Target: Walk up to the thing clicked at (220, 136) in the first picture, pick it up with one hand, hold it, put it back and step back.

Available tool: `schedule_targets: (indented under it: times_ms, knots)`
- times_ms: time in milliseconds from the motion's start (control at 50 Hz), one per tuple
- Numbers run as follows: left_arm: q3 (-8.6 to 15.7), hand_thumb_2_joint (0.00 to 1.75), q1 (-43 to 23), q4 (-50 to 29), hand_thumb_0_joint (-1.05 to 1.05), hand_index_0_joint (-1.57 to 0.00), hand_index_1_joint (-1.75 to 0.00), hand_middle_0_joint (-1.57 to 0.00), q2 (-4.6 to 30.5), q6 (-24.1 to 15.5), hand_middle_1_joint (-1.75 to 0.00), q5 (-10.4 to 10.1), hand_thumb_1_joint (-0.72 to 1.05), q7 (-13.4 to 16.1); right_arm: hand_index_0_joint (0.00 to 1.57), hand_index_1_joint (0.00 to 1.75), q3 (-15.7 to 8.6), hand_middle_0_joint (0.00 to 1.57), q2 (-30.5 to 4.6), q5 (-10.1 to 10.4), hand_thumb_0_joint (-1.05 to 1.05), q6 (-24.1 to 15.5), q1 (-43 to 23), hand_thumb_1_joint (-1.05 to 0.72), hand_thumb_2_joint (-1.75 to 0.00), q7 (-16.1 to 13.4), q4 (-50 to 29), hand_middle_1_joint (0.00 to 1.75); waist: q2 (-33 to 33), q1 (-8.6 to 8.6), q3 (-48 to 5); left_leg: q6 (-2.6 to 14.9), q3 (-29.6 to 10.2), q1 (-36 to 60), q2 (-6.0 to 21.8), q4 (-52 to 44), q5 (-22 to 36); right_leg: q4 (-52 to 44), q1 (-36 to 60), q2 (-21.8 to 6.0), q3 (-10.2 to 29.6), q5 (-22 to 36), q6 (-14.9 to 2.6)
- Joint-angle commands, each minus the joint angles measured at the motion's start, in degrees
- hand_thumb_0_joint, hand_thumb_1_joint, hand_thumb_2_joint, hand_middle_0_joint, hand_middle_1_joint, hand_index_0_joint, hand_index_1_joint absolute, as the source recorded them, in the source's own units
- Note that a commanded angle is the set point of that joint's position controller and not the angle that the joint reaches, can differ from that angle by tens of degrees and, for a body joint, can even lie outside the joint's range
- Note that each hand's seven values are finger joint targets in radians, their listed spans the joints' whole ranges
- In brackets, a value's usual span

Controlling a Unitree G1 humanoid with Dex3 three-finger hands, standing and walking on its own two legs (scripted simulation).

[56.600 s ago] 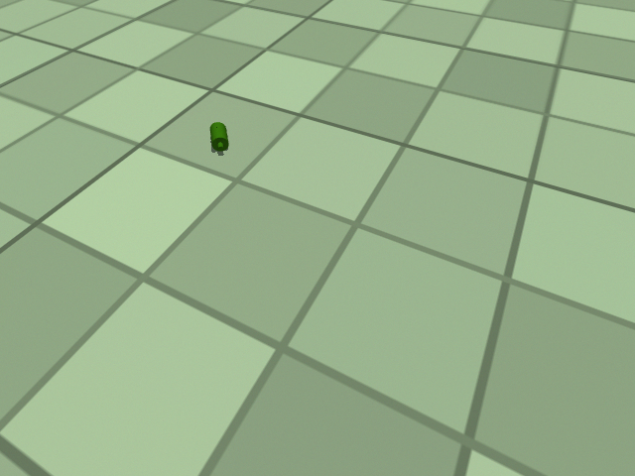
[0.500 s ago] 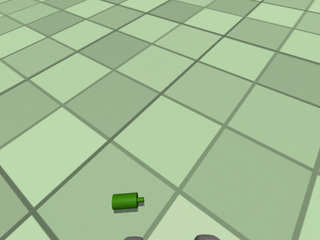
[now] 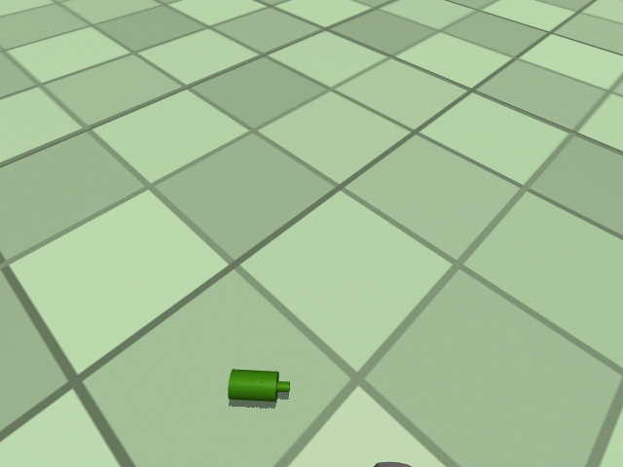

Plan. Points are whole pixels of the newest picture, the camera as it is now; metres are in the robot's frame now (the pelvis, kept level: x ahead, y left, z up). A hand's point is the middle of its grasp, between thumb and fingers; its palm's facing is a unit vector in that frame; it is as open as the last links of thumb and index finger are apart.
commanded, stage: stand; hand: left
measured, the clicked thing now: (260, 385) +0.44 +0.16 -0.72
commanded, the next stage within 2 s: none
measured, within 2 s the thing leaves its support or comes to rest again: neither
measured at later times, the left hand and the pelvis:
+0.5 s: hand out of the picture +0.10 +0.24 -0.13, palm faces -0.04 -0.93 -0.36, open 7.3 cm; pelvis +0.01 -0.01 +0.02, yaw -1 degrees
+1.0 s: hand out of the picture +0.09 +0.23 -0.14, palm faces -0.05 -0.94 -0.34, open 7.3 cm; pelvis +0.00 -0.02 +0.02, yaw -1 degrees
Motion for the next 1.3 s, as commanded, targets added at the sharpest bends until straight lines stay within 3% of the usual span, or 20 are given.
schedule_targets:
  times_ms: [0, 40, 60, 80, 100, 120, 160, 200, 260, 300, 340, 400, 500, 640, 700, 740, 800, 860, 1020, 1280]
  knots:
    - [1.73, 0.9, -2.36, -2.97, 0.0, -0.2, -0.3, -0.2, 8.93, -2.06, -0.3, -0.24, 0.9, 0.12, 0.2, 0.3, -2.93, 0.2, -13.86, 0.93, 0.0, -2.11, -7.59, -0.9, -0.9, -1.77, -4.86, 0.3, 12.63, 0.74, 0.61, 6.87, -13.68, 4.48, 12.63, -18.81, 4.87, -1.78, -3.53, 0.14, 1.61, -0.68, -0.86]
    - [1.03, 0.9, -2.52, -2.26, 0.0, -0.2, -0.3, -0.2, 7.55, -2.67, -0.3, -0.66, 0.9, 0.51, 0.2, 0.3, -2.98, 0.2, -14.19, 1.64, 0.0, -2.49, -6.68, -0.9, -0.9, -1.81, -3.32, 0.3, 14.48, 0.79, -3.59, 6.51, -11.46, 10.21, 12.34, -12.53, 25.43, -11.56, 0.8, 0.45, 0.49, 2.98, -0.3]
    - [0.75, 0.9, -0.92, -1.3, 0.0, -0.2, -0.3, -0.2, 7.2, -3.04, -0.3, -0.49, 0.9, 0.61, 0.2, 0.3, -2.96, 0.2, -14.31, 2.15, 0.0, -2.3, -7.6, -0.9, -0.9, -1.76, -2.8, 0.3, 14.18, 1.77, -4.94, 5.61, -9.21, 10.72, 11.87, -9.82, 32.26, -17.66, 5.05, 0.09, 0.74, 11.06, -0.21]
    - [0.8, 0.9, -0.83, -0.44, 0.0, -0.2, -0.3, -0.2, 8.22, -3.35, -0.3, -0.02, 0.9, 0.72, 0.2, 0.3, -2.58, 0.2, -12.69, 2.74, 0.0, -1.99, -7.55, -0.9, -0.9, -1.84, -2.39, 0.3, 11.25, 1.74, -6.24, 3.28, -7.42, 8.05, 10.84, -8.55, 32.06, -19.64, 10.81, -1.12, 2.22, 22.26, -0.7]
    - [0.97, 0.9, -2.39, -0.41, 0.0, -0.2, -0.3, -0.2, 10.23, -3.54, -0.3, 0.31, 0.9, 0.78, 0.2, 0.3, -2.26, 0.2, -11.32, 3.08, 0.0, -1.71, -6.71, -0.9, -0.9, -1.99, -2.25, 0.3, 7.88, 0.4, -7.18, 1.6, -5.51, 6.24, 8.6, -7.87, 28.55, -18.89, 14.46, -2.98, 4.65, 32.63, -1.33]
    - [1.07, 0.9, -3.45, -0.27, 0.0, -0.2, -0.3, -0.2, 11.55, -3.67, -0.3, 0.63, 0.9, 0.86, 0.2, 0.3, -2.16, 0.2, -11.08, 3.08, 0.0, -1.57, -6.85, -0.9, -0.9, -2.07, -2.25, 0.3, 6.11, -0.35, -7.35, 0.99, -4.87, 4.67, 7.22, -8.19, 23.45, -18.05, 15.78, -4.36, 5.68, 37.58, -2.08]
    - [0.47, 0.9, -6.47, 0.64, 0.0, -0.2, -0.3, -0.2, 10.9, -3.37, -0.3, 0.61, 0.9, 0.39, 0.2, 0.3, -1.75, 0.2, -10.89, 2.86, 0.0, -1.34, -7.75, -0.9, -0.9, -1.99, -1.25, 0.3, 4.6, -1.28, -5.02, 1.62, -4.84, 5.73, 6.43, -14.42, 13.37, -17.05, 10.75, -3.64, 4.69, 27.69, -2.07]
    - [-0.45, 0.9, -6.93, 1.95, 0.0, -0.2, -0.3, -0.2, 7.94, -2.86, -0.3, 0.24, 0.9, -0.22, 0.2, 0.3, -1.66, 0.2, -12.18, 2.29, 0.0, -1.3, -10.88, -0.9, -0.9, -1.76, -0.09, 0.3, 5.38, -0.01, -3.89, 1.63, -7.12, 7.36, 8.42, -15.7, 11.95, -19.64, 10.05, -1.86, 2.99, 19.62, -0.9]
    - [-0.65, 0.9, -7.31, 3.08, 0.0, -0.2, -0.3, -0.2, 8.3, -3.14, -0.3, 0.38, 0.9, -0.02, 0.2, 0.3, -1.5, 0.2, -11.54, 2.21, 0.0, -1.37, -12.29, -0.9, -0.9, -1.55, 0.91, 0.3, 3.23, -0.04, -3.43, 1.18, -5.65, 8.45, 7.9, -15.05, 15.77, -21.68, 10.11, -3.21, 4.33, 23.51, -0.89]
    - [-0.68, 0.9, -7.89, 4.01, 0.0, -0.2, -0.3, -0.2, 8.6, -3.12, -0.3, 0.53, 0.9, -0.02, 0.2, 0.3, -1.3, 0.2, -11.12, 2.23, 0.0, -1.17, -12.17, -0.9, -0.9, -1.42, 1.83, 0.3, 2.25, -0.43, -1.48, 0.83, -5.37, 7.7, 7.5, -16.02, 11.79, -23.16, 9.01, -3.44, 4.9, 20.92, -0.84]
    - [-0.79, 0.9, -8.46, 4.28, 0.0, -0.2, -0.3, -0.2, 8.41, -3.35, -0.3, 0.49, 0.9, 0.09, 0.2, 0.3, -1.38, 0.2, -11.23, 2.3, 0.0, -1.15, -13.32, -0.9, -0.9, -1.27, 2.38, 0.3, 1.18, -0.22, -2.83, 0.81, -5.31, 9.0, 7.71, -15.8, 13.85, -23.55, 9.8, -4.03, 4.86, 23.21, -0.96]
    - [-0.63, 0.9, -9.23, 5.02, 0.0, -0.2, -0.3, -0.2, 8.6, -3.52, -0.3, 0.47, 0.9, 0.2, 0.2, 0.3, -1.26, 0.2, -10.86, 2.15, 0.0, -0.95, -13.9, -0.9, -0.9, -0.98, 3.18, 0.3, 0.31, -0.21, -2.19, 0.66, -5.15, 7.8, 7.24, -17.08, 9.33, -25.64, 9.94, -3.98, 5.03, 18.7, -0.37]
    - [-0.48, 0.9, -10.83, 5.3, 0.0, -0.2, -0.3, -0.2, 9.0, -3.8, -0.3, 0.41, 0.9, 0.42, 0.2, 0.3, -1.18, 0.2, -10.59, 1.93, 0.0, -1.12, -14.94, -0.9, -0.9, -0.75, 4.26, 0.3, 0.95, -0.06, -5.45, 0.18, -4.62, 9.95, 7.53, -17.11, 13.6, -25.58, 12.17, -4.6, 4.89, 24.03, -0.58]
    - [-0.22, 0.9, -11.93, 6.11, 0.0, -0.2, -0.3, -0.2, 9.58, -3.6, -0.3, 0.38, 0.9, 0.35, 0.2, 0.3, -0.78, 0.2, -10.57, 1.8, 0.0, -1.06, -13.66, -0.9, -0.9, -0.8, 5.87, 0.3, 1.71, -0.29, -5.9, -0.06, -4.47, 8.68, 7.85, -18.41, 13.38, -25.65, 13.7, -4.49, 4.62, 23.06, -0.63]
    - [-0.26, 0.9, -11.81, 6.55, 0.0, -0.2, -0.3, -0.2, 9.57, -3.44, -0.3, 0.47, 0.9, 0.35, 0.2, 0.3, -0.65, 0.2, -10.29, 1.84, 0.0, -0.93, -13.37, -0.9, -0.9, -0.9, 6.45, 0.3, 1.35, -0.31, -5.11, -0.29, -4.53, 8.28, 7.73, -18.52, 11.89, -26.47, 12.73, -4.32, 4.63, 21.21, -0.57]
    - [-0.28, 0.9, -12.03, 6.7, 0.0, -0.2, -0.3, -0.2, 9.74, -3.24, -0.3, 0.48, 0.9, 0.33, 0.2, 0.3, -0.65, 0.2, -10.39, 1.77, 0.0, -0.66, -13.12, -0.9, -0.9, -0.88, 6.8, 0.3, 0.93, -0.25, -2.96, -0.33, -4.41, 6.97, 7.22, -18.7, 8.6, -28.26, 10.74, -4.21, 5.31, 14.63, -0.54]
    - [-0.21, 0.9, -11.88, 6.83, 0.0, -0.2, -0.3, -0.2, 10.08, -3.12, -0.3, 0.57, 0.9, 0.24, 0.2, 0.3, -0.54, 0.2, -10.13, 1.7, 0.0, -0.6, -12.24, -0.9, -0.9, -0.77, 7.2, 0.3, 0.87, -0.29, -2.14, -0.16, -4.35, 6.41, 7.08, -18.68, 6.76, -29.05, 9.63, -4.28, 5.76, 10.82, -0.56]
    - [-0.18, 0.9, -11.75, 6.77, 0.0, -0.2, -0.3, -0.2, 10.0, -3.04, -0.3, 0.59, 0.9, 0.12, 0.2, 0.3, -0.61, 0.2, -10.42, 1.65, 0.0, -0.67, -11.66, -0.9, -0.9, -0.73, 7.13, 0.3, 2.03, -0.39, -2.21, -0.06, -4.4, 6.64, 7.13, -18.7, 6.39, -29.0, 8.71, -4.19, 5.94, 9.98, -0.71]
    - [-0.27, 0.9, -11.42, 6.74, 0.0, -0.2, -0.3, -0.2, 9.13, -3.21, -0.3, 0.4, 0.9, 0.11, 0.2, 0.3, -0.48, 0.2, -10.93, 1.73, 0.0, -1.08, -11.63, -0.9, -0.9, -1.14, 6.89, 0.3, 3.0, -0.36, -5.6, 0.02, -4.72, 7.71, 8.22, -18.35, 14.24, -25.87, 13.01, -4.14, 4.47, 23.28, -0.77]
    - [-0.36, 0.9, -10.85, 6.83, 0.0, -0.2, -0.3, -0.2, 9.14, -2.8, -0.3, 0.61, 0.9, -0.01, 0.2, 0.3, -0.23, 0.2, -11.25, 1.72, 0.0, -0.8, -11.0, -0.9, -0.9, -1.16, 6.72, 0.3, 2.47, -0.5, -2.79, 0.21, -4.64, 6.9, 7.64, -19.19, 7.56, -27.72, 9.92, -3.87, 4.91, 14.5, -0.6]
